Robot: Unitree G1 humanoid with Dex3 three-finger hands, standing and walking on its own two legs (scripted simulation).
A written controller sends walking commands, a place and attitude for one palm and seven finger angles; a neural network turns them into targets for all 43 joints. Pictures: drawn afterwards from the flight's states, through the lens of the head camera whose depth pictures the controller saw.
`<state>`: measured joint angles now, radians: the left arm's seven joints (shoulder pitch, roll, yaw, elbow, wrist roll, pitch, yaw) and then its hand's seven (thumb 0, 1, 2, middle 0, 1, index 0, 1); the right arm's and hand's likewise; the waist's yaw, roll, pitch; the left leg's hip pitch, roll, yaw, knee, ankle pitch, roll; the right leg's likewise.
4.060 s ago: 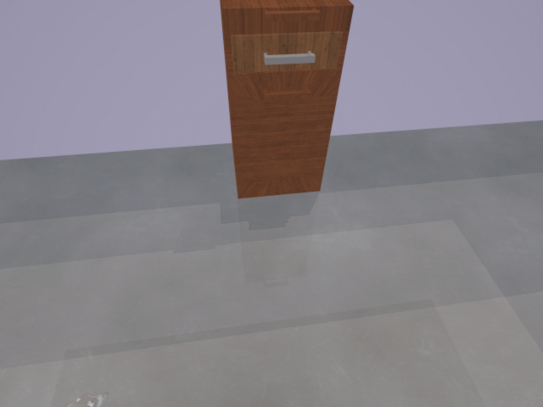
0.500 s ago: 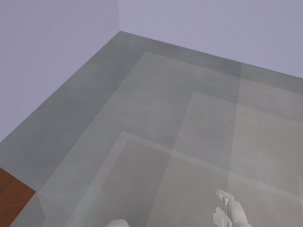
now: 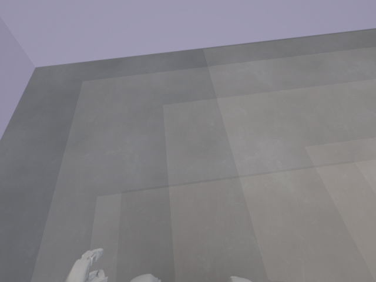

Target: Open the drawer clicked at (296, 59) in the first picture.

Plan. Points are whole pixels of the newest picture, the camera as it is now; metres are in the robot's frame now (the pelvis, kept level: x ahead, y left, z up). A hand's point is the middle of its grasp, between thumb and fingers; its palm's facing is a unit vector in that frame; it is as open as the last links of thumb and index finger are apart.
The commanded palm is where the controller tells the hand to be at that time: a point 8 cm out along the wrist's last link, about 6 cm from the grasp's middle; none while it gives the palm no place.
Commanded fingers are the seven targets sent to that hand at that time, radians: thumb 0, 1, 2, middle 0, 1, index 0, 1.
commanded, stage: walk to a spot facing it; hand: left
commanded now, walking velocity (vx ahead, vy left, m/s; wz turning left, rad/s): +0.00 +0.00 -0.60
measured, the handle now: out of the picture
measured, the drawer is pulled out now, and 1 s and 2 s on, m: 0.00 0.00 0.00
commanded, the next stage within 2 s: turn to face it in 1.72 s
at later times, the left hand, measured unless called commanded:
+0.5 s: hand out of the picture +0.13 +0.24 -0.16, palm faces -0.21 -0.96 -0.18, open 7.4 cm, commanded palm none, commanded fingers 0.00 0.90 0.90 -0.20 -0.30 -0.20 -0.30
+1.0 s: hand (143, 268) +0.17 +0.12 -0.13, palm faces -0.51 -0.81 -0.28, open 7.4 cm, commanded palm none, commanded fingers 0.00 0.90 0.90 -0.20 -0.30 -0.20 -0.30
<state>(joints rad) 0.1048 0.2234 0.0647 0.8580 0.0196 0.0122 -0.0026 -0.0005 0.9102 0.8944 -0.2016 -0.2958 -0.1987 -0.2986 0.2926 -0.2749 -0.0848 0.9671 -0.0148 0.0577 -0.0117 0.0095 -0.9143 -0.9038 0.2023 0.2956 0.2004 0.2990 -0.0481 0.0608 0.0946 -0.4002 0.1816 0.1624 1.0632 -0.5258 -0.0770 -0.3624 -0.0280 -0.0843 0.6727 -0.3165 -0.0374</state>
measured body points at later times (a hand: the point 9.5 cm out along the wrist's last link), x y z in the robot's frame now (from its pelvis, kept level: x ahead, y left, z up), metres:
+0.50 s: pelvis +0.01 +0.06 +0.02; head +0.04 +0.09 +0.47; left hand +0.14 +0.29 -0.14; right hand +0.03 -0.20 -0.10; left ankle +0.04 +0.15 -0.72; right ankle -0.05 -0.08 -0.63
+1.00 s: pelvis -0.02 +0.01 +0.02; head -0.02 -0.03 +0.46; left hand +0.20 +0.16 -0.10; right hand -0.14 -0.22 -0.15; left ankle +0.05 +0.16 -0.64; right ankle -0.08 -0.05 -0.72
